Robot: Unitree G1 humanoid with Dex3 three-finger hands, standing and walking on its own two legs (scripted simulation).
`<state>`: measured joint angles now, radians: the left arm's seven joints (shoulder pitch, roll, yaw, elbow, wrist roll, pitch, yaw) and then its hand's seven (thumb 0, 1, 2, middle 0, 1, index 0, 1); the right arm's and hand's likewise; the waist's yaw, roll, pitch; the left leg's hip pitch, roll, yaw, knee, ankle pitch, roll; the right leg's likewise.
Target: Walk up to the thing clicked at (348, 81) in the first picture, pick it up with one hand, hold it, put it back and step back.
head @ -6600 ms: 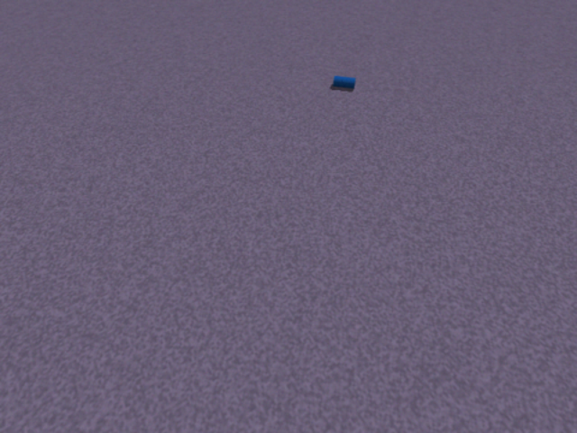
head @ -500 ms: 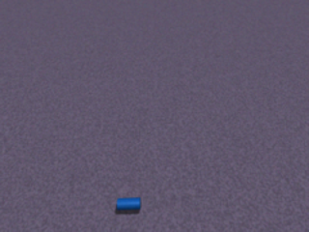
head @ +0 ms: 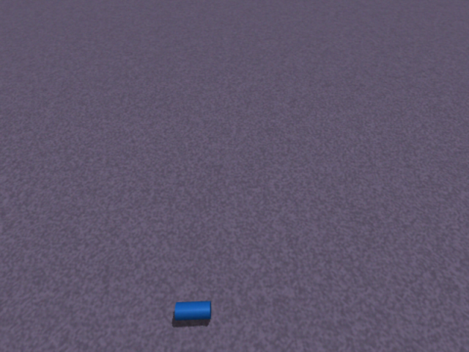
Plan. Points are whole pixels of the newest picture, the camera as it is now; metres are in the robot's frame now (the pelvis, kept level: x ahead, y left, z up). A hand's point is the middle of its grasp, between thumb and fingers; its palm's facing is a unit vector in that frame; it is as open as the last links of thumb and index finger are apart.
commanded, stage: stand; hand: left
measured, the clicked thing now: (193, 310) +0.39 +0.17 -0.75
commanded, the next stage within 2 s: none
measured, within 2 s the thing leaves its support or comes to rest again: neither
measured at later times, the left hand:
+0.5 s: hand out of the picture +0.10 +0.25 -0.15, palm faces -0.03 -0.94 -0.34, open 7.4 cm
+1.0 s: hand out of the picture +0.10 +0.24 -0.15, palm faces -0.03 -0.94 -0.34, open 7.4 cm
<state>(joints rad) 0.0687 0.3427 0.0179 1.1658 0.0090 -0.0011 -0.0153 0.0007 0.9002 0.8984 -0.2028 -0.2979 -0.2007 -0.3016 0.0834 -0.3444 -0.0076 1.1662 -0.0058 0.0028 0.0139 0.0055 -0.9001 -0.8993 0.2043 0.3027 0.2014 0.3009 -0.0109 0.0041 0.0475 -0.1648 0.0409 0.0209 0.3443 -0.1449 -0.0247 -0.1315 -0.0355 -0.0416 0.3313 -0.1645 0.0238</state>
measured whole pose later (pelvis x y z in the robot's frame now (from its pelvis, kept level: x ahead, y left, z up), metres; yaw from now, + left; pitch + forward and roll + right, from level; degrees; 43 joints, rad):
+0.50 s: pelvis +0.01 +0.00 +0.00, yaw +0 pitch -2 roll +0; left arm 0.10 0.35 0.00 1.14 0.01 -0.01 -0.01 0.00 0.90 0.90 -0.20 -0.30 -0.20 -0.30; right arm 0.08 -0.35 -0.01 1.15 -0.01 0.00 0.01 0.01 -0.90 -0.90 0.20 0.30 0.20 0.30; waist -0.01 0.00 0.04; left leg -0.13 0.04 0.02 0.33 -0.16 -0.03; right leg -0.11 -0.03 -0.04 0.33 -0.19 0.02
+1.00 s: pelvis +0.02 -0.01 +0.00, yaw +0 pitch -2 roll +0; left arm 0.10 0.35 0.00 1.13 0.01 0.00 -0.01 0.00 0.90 0.90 -0.20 -0.30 -0.20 -0.30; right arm 0.10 -0.35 -0.01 1.15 -0.01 0.00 0.01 0.01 -0.90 -0.90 0.20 0.30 0.20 0.30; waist -0.01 0.00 0.04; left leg -0.12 0.05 0.02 0.32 -0.16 -0.04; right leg -0.10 -0.03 -0.04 0.32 -0.19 0.01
